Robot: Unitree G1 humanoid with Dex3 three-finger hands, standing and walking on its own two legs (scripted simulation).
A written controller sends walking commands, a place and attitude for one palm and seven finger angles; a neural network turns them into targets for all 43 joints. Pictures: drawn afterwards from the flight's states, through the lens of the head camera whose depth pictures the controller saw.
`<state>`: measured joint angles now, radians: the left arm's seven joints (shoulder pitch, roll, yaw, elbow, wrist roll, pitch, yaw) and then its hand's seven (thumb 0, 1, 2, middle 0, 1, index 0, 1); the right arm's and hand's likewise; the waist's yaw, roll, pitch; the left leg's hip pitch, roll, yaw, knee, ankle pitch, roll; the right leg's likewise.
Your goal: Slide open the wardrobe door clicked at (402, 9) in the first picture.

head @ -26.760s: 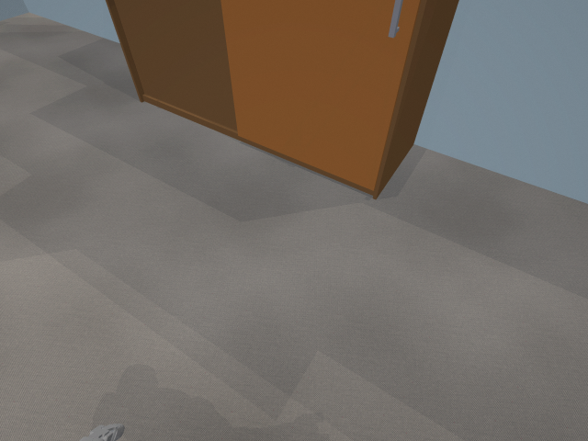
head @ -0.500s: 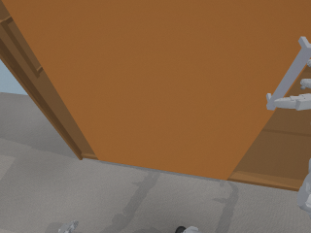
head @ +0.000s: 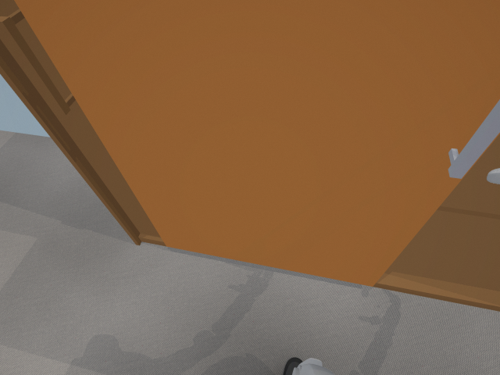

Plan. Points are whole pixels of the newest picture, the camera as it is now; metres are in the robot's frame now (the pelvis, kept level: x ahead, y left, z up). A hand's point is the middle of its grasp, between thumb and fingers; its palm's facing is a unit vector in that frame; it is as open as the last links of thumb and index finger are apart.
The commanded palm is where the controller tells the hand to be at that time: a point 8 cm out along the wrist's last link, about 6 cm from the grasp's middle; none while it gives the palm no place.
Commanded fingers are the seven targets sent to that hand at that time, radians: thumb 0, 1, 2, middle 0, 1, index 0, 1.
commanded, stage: slip the hand off the handle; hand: right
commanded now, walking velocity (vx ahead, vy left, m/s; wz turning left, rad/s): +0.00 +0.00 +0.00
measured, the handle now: (485, 122) +0.51 -0.30 +0.13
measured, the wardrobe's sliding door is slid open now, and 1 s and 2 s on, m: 0.67 0.67 0.67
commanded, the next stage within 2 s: draw the hand back to the body in 0.54 s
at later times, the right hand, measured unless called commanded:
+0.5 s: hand out of the picture +0.33 -0.35 +0.15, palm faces +0.45 +0.87 -0.21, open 14.6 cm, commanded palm +0.29 -0.37 +0.16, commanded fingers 0.00 0.55 -0.20 0.25 1.15 0.25 1.15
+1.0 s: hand out of the picture +0.28 -0.32 +0.17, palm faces +0.15 +0.99 -0.02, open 14.7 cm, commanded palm +0.24 -0.35 +0.17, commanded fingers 0.00 0.55 -0.20 0.25 1.15 0.25 1.15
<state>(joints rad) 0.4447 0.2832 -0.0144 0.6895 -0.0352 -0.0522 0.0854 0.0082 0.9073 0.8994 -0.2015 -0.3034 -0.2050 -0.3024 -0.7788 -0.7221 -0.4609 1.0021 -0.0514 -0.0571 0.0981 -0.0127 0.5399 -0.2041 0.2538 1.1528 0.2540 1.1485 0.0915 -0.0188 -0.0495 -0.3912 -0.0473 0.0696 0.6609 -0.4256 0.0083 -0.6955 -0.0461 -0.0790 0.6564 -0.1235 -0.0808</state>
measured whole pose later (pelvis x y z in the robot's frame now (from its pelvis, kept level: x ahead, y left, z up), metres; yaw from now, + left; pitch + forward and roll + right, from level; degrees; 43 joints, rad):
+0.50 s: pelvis +0.00 +0.01 +0.01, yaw -3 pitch +3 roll +3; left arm 0.24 0.28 -0.05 0.62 -0.07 -0.12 0.12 0.01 0.91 0.90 -0.20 -0.30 -0.20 -0.30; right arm -0.42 -0.56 -0.42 0.58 0.08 0.07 0.12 -0.01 0.54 -0.20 0.25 1.15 0.25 1.15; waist -0.03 -0.04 -0.05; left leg -0.23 -0.04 0.11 0.60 -0.42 0.02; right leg -0.55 -0.02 -0.04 0.60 -0.10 -0.07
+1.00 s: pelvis +0.00 +0.01 +0.01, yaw +0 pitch +1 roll +3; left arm 0.33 0.30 -0.05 0.59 -0.09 -0.23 0.12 0.01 0.91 0.90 -0.20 -0.30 -0.20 -0.30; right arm -0.13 -0.55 -0.55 0.37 0.37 0.04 0.49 -0.01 0.54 -0.20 0.25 1.15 0.25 1.15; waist -0.02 -0.05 -0.08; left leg -0.19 -0.04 0.05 0.59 -0.42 0.01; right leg -0.50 -0.04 -0.09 0.61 -0.13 -0.07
